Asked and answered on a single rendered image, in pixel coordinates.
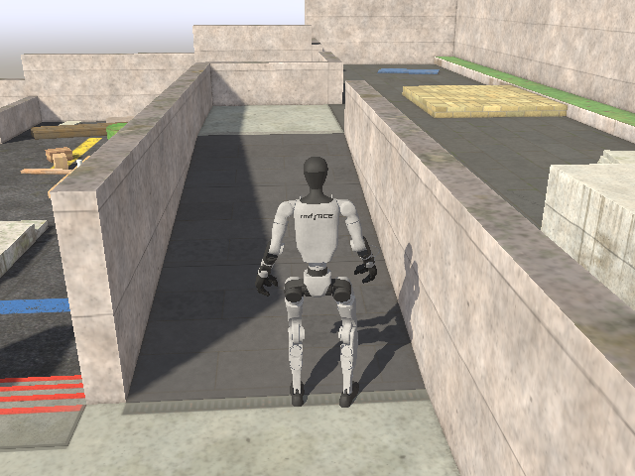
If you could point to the right robot thigh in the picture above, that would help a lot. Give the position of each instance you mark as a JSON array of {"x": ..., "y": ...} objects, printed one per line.
[{"x": 342, "y": 292}]

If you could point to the robot left hand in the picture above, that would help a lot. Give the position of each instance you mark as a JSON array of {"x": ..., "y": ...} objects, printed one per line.
[{"x": 265, "y": 281}]

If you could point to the robot right forearm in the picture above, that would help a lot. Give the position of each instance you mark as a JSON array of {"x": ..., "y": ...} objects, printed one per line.
[{"x": 366, "y": 255}]

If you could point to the robot right upper arm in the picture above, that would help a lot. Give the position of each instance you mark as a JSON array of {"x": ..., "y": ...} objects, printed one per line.
[{"x": 347, "y": 208}]

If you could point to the robot right hand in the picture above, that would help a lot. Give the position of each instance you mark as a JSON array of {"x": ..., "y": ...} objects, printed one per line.
[{"x": 372, "y": 272}]

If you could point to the robot left upper arm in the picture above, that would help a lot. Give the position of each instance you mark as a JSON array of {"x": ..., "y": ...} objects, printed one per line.
[{"x": 285, "y": 209}]

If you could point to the robot left forearm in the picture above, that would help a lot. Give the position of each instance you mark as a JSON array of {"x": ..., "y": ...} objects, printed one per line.
[{"x": 267, "y": 263}]

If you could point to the robot right shin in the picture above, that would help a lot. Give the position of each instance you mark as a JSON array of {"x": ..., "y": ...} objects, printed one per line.
[{"x": 348, "y": 356}]

